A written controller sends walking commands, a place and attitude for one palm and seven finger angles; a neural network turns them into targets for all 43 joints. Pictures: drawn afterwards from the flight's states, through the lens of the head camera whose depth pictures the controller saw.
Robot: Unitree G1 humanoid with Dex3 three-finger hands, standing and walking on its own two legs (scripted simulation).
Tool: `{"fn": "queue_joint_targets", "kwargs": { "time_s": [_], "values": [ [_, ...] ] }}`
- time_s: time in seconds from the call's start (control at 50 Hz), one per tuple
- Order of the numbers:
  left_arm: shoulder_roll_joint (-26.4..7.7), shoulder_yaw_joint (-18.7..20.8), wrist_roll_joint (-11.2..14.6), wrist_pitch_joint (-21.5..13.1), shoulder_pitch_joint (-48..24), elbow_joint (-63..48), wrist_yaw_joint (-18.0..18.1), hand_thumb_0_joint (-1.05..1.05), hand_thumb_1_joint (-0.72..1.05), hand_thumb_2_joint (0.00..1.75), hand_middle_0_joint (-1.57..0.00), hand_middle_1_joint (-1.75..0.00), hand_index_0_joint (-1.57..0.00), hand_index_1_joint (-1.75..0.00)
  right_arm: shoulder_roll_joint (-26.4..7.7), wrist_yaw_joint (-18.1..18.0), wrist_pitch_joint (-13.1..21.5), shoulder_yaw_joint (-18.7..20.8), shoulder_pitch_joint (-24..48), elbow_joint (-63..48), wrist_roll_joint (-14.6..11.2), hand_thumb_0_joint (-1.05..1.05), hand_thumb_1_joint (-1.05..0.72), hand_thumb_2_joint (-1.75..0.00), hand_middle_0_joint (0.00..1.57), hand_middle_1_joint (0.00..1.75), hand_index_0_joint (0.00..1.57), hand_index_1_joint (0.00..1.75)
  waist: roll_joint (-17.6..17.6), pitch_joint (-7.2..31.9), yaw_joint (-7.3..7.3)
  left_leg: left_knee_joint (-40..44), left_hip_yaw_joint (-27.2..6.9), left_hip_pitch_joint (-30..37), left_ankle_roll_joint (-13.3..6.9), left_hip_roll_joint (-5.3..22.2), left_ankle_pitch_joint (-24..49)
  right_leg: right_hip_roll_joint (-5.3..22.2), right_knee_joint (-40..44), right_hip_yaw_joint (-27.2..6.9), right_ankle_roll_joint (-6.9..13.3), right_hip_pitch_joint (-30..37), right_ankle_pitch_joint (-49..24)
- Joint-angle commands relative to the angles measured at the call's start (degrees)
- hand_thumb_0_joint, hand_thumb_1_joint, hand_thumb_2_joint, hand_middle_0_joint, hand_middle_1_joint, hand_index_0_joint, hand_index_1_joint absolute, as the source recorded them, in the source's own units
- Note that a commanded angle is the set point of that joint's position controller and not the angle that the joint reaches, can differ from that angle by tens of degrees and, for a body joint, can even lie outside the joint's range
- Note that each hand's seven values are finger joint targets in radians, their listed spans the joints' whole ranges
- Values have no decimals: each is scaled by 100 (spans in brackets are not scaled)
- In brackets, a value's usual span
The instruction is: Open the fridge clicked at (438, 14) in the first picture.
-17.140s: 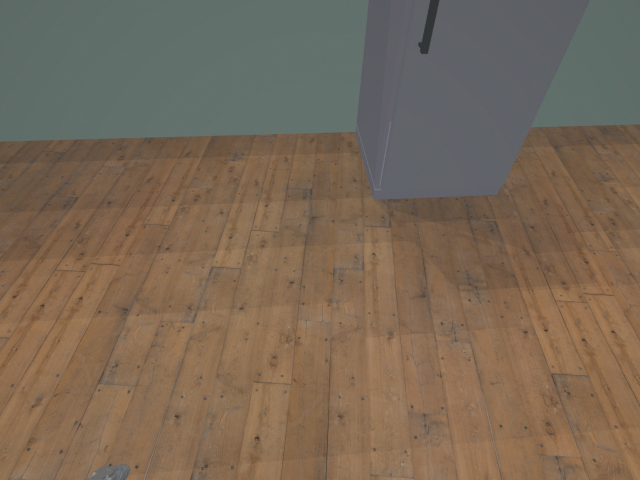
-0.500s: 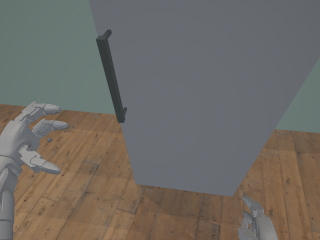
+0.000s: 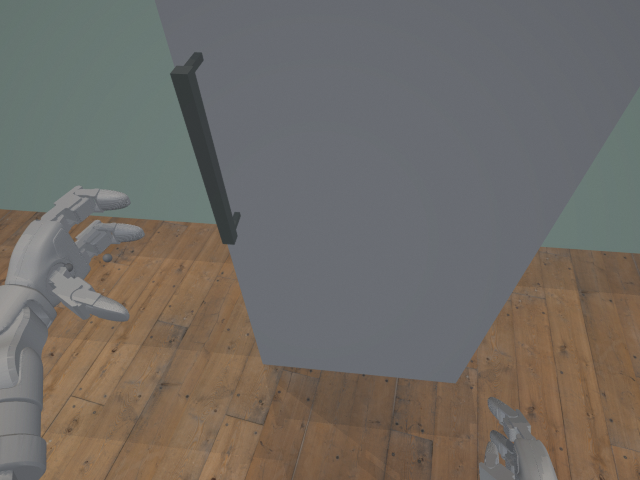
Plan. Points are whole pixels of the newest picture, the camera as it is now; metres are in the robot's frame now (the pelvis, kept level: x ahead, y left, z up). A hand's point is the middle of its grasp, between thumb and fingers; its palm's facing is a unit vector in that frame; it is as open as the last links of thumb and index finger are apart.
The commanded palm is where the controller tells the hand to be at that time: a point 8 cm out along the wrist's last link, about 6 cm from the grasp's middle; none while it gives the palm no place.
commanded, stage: move the hooked fingers beside the handle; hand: left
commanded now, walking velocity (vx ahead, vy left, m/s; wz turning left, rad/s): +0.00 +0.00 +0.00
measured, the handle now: (215, 162) +0.52 +0.20 +0.12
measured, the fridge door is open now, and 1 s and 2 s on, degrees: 0 0 0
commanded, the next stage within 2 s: none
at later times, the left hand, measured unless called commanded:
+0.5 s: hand (128, 223) +0.37 +0.27 +0.14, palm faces +0.01 -1.00 -0.03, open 14.0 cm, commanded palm +0.34 +0.32 +0.14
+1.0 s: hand (148, 192) +0.43 +0.27 +0.14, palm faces -0.01 -1.00 -0.01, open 14.0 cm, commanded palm +0.41 +0.32 +0.14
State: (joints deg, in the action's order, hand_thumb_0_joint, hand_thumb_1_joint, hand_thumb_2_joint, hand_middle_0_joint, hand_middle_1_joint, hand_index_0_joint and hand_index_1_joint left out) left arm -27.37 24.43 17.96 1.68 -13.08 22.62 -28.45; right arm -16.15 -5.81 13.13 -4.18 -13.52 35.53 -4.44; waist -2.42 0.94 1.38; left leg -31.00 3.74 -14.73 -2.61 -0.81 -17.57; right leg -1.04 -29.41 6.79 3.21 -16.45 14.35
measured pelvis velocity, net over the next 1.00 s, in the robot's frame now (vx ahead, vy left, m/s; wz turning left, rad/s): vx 0.00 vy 0.01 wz -0.01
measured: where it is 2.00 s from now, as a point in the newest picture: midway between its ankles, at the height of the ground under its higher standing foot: outside the picture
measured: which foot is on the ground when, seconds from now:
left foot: down 0.00-1.00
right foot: down 0.00-1.00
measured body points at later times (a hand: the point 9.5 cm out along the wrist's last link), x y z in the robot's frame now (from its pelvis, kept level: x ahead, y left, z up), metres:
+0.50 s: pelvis +0.00 +0.01 +0.00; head +0.02 +0.00 +0.45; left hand +0.36 +0.32 +0.14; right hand +0.14 -0.24 -0.09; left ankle -0.01 +0.09 -0.73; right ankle +0.01 -0.08 -0.73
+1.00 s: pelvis +0.00 +0.01 +0.00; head +0.05 +0.01 +0.44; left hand +0.42 +0.32 +0.14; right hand +0.08 -0.26 -0.11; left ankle -0.01 +0.09 -0.73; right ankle +0.01 -0.08 -0.73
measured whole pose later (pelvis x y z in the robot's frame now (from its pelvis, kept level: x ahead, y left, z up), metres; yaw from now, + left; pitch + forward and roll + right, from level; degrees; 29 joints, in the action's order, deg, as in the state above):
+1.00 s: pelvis +0.00 +0.01 +0.00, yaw -1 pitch +8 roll -1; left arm -33.4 23.9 11.7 -7.2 -39.6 54.7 -27.0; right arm -17.6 -4.4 7.0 -3.2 -20.3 37.0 -3.5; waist -0.8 2.5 -3.5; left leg -33.8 4.4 -23.1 -3.5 -0.9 -18.6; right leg -0.8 -31.5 6.1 2.5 -24.7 14.6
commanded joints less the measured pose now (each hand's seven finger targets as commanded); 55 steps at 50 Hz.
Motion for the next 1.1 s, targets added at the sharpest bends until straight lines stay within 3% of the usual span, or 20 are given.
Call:
{"fn": "queue_joint_targets", "kwargs": {
  "time_s": [0.0, 0.1, 0.14, 0.24, 0.34, 0.38, 0.42, 0.44, 0.52, 0.54, 0.56, 0.58, 0.64, 0.66, 0.72, 0.74, 0.86, 0.94, 0.98, 1.08],
  "values": [
    [-1802, 702, 130, -434, -1694, -1192, 88, 0, -50, 30, -30, -120, -30, -120, -726, -23, 273, 306, 407, -942, -1, 0, -90, -90, 20, 30, 20, 30, -207, 1481, 73, 341, -546, 305, 55, 106, 1699, 180, 215, -558, -137, 731, -1625],
    [-1633, 533, 80, -580, -1962, -1174, 185, 0, -50, 30, -30, -120, -30, -120, -726, -29, 256, 322, 290, -908, 4, 0, -90, -90, 20, 30, 20, 30, -305, 1405, -22, 383, -569, 433, 82, 139, 1718, 135, 242, -508, -120, 514, -1490],
    [-1620, 495, 89, -569, -1990, -969, 177, 0, -50, 30, -30, -120, -30, -120, -762, -29, 234, 331, 234, -866, 17, 0, -90, -90, 20, 30, 20, 30, 19, 1350, -29, 364, -574, 392, 56, 156, 1662, 129, 262, -528, -118, 512, -1477],
    [-1514, 223, 1, -533, -2571, -651, 168, 0, -50, 30, -30, -120, -30, -120, -804, -59, 180, 327, 188, -783, 0, 0, -90, -90, 20, 30, 20, 30, -129, 1229, -139, 398, -577, 341, 53, 152, 1387, 158, 309, -552, -107, 313, -1198],
    [-1889, 381, -116, -659, -3119, -279, 238, 0, -50, 30, -30, -120, -30, -120, -833, -70, 98, 316, 52, -714, 23, 0, -90, -90, 20, 30, 20, 30, -136, 1424, -172, 373, -596, 273, 54, 151, 1372, 159, 294, -583, -95, 376, -1150],
    [-1734, 247, -131, -744, -3334, -195, 237, 0, -50, 30, -30, -120, -30, -120, -805, -68, 95, 313, 14, -721, 20, 0, -90, -90, 20, 30, 20, 30, -225, 1565, -214, 363, -601, 351, 56, 135, 1412, 152, 256, -585, -98, 361, -1213],
    [-1788, 274, -151, -788, -3458, 174, 236, 0, -50, 30, -30, -120, -30, -120, -841, -65, 72, 316, -73, -659, 24, 0, -90, -90, 20, 30, 20, 30, -158, 1517, -247, 349, -606, 241, 65, 137, 1383, 154, 241, -574, -101, 308, -1204],
    [-2006, 445, -157, -797, -3412, 324, 226, 0, -50, 30, -30, -120, -30, -120, -877, -47, 35, 331, -139, -655, 38, 0, -90, -90, 20, 30, 20, 30, 115, 1549, -201, 321, -599, 180, 47, 149, 1479, 146, 217, -576, -92, 416, -1329],
    [-1929, 339, -221, -824, -3480, 526, 159, 0, -50, 30, -30, -120, -30, -120, -885, -4, -12, 351, -220, -691, 37, 0, -90, -90, 20, 30, 20, 30, -340, 1700, -182, 285, -575, 210, 81, 127, 1675, 173, 138, -581, -75, 348, -1495],
    [-1997, 341, -231, -812, -3473, 632, 142, 0, -50, 30, -30, -120, -30, -120, -908, 21, -55, 350, -260, -699, 43, 0, -90, -90, 20, 30, 20, 30, -206, 1662, -176, 243, -563, 168, 79, 150, 1767, 166, 115, -584, -62, 380, -1576],
    [-1879, 214, -236, -819, -3651, 663, 111, 0, -50, 30, -30, -120, -30, -120, -907, 34, -64, 346, -271, -701, 34, 0, -90, -90, 20, 30, 20, 30, -320, 1662, -238, 247, -558, 168, 71, 140, 1729, 160, 120, -599, -70, 299, -1567],
    [-2074, 395, -245, -835, -3674, 799, 121, 0, -50, 30, -30, -120, -30, -120, -933, 37, -89, 377, -344, -658, 41, 0, -90, -90, 20, 30, 20, 30, -118, 1674, -248, 228, -563, 93, 60, 148, 1710, 154, 114, -588, -84, 318, -1581],
    [-2059, 327, -211, -947, -3872, 779, 105, 0, -50, 30, -30, -120, -30, -120, -960, 52, -157, 396, -417, -698, 41, 0, -90, -90, 20, 30, 20, 30, 41, 1754, -255, 205, -578, 93, 61, 167, 1808, 138, 69, -571, -78, 331, -1613],
    [-2053, 318, -228, -994, -3978, 669, 101, 0, -50, 30, -30, -120, -30, -120, -947, 58, -156, 400, -422, -716, 41, 0, -90, -90, 20, 30, 20, 30, -236, 1883, -253, 206, -579, 182, 66, 150, 1858, 128, 62, -599, -79, 315, -1623],
    [-1989, 196, -274, -1065, -4334, 971, 148, 0, -50, 30, -30, -120, -30, -120, -968, 44, -204, 406, -553, -606, 41, 0, -90, -90, 20, 30, 20, 30, -235, 1713, -402, 191, -615, 192, 75, 169, 1658, 105, 98, -558, -90, -3, -1372],
    [-2068, 207, -286, -1081, -4503, 1102, 154, 0, -50, 30, -30, -120, -30, -120, -999, 37, -245, 415, -605, -557, 52, 0, -90, -90, 20, 30, 20, 30, -17, 1631, -457, 160, -599, 120, 44, 185, 1627, 109, 111, -574, -94, -11, -1383],
    [-2367, 327, -440, -1205, -4820, 1634, 165, 0, -50, 30, -30, -120, -30, -120, -1038, 56, -351, 419, -805, -466, 89, 0, -90, -90, 20, 30, 20, 30, -410, 1953, -433, 85, -618, 117, 75, 156, 1822, 108, 11, -601, -77, 0, -1503],
    [-2377, 223, -470, -1318, -5167, 2144, 141, 0, -50, 30, -30, -120, -30, -120, -1079, 64, -454, 421, -959, -418, 96, 0, -90, -90, 20, 30, 20, 30, -97, 1850, -543, 37, -620, -142, 53, 184, 1698, 102, -40, -579, -94, -87, -1438],
    [-2297, 121, -500, -1395, -5431, 2277, 123, 0, -50, 30, -30, -120, -30, -120, -1089, 67, -475, 428, -999, -385, 99, 0, -90, -90, 20, 30, 20, 30, -222, 1851, -615, 18, -644, -86, 58, 184, 1649, 84, -55, -567, -105, -284, -1347],
    [-2686, 391, -590, -1554, -5584, 2501, 143, 0, -50, 30, -30, -120, -30, -120, -1133, 108, -593, 467, -1230, -343, 151, 0, -90, -90, 20, 30, 20, 30, -268, 2393, -566, -118, -691, 53, 111, 197, 2175, 64, -192, -583, -105, -167, -1662]
  ]
}}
